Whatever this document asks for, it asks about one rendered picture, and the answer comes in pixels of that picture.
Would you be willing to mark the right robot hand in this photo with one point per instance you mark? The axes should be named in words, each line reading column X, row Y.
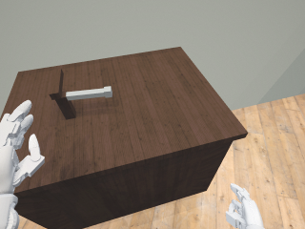
column 247, row 212

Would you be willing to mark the left robot hand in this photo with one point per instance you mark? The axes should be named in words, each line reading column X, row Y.
column 12, row 129

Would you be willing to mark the counter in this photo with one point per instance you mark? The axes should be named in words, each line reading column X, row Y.
column 161, row 137

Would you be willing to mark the tap lever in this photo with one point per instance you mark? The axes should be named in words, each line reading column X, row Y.
column 94, row 93

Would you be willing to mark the left robot forearm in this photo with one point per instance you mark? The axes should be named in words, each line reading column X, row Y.
column 9, row 218

